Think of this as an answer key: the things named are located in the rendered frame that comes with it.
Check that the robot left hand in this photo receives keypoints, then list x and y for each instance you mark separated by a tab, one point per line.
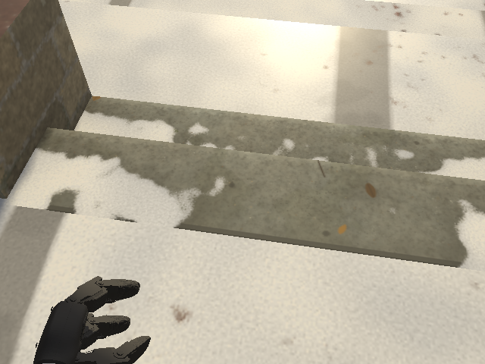
71	328

